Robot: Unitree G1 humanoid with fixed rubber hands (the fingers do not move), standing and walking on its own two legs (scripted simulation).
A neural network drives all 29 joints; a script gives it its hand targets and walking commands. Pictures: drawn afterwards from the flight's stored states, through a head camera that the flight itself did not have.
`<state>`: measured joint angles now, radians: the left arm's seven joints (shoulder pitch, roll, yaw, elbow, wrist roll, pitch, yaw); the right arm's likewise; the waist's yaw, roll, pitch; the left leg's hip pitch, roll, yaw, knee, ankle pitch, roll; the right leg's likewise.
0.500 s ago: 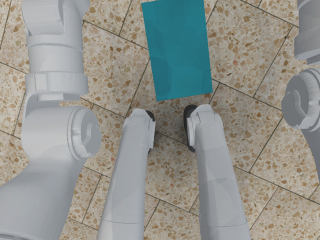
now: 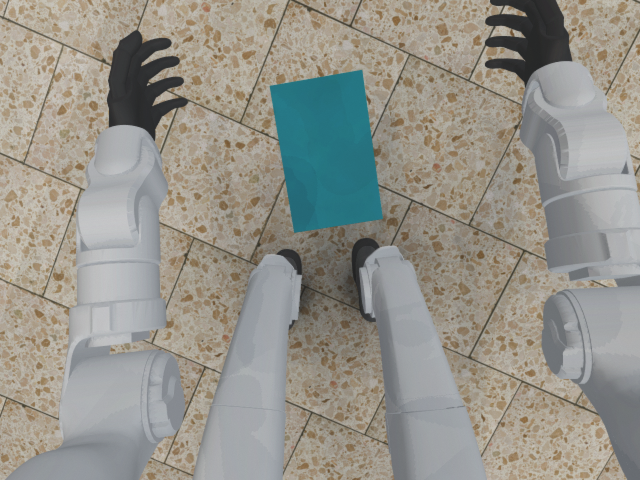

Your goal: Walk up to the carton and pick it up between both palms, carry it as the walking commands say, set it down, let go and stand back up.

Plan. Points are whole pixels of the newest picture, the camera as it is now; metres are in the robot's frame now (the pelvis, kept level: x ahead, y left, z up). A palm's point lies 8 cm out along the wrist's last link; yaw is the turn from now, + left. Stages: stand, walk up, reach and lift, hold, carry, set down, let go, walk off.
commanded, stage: let go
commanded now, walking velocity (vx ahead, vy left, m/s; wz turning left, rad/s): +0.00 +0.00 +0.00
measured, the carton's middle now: (327, 160) +0.43 +0.02 -0.51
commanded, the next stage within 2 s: stand in 1.20 s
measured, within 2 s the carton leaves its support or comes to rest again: neither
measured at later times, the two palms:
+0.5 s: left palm (25, 300) +0.30 +0.23 +0.02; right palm out of the picture +0.31 -0.23 +0.00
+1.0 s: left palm out of the picture +0.25 +0.26 +0.04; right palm out of the picture +0.23 -0.23 +0.03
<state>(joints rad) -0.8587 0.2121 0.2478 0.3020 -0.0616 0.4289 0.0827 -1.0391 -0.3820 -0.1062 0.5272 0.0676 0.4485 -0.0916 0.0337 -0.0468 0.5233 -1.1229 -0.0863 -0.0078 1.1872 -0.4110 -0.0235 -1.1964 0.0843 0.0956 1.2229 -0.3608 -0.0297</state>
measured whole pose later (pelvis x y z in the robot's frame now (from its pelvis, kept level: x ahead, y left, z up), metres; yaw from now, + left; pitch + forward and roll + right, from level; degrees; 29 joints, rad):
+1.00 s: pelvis +0.09 +0.03 +0.10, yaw -2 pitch -4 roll -1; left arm 0.23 0.22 0.03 0.34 -0.06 0.18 -0.09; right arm 0.25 -0.24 -0.11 0.42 0.07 0.15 0.06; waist 0.03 0.02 0.11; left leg -0.23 -0.05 -0.04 0.66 -0.37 0.02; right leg -0.26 0.08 0.10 0.64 -0.30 -0.01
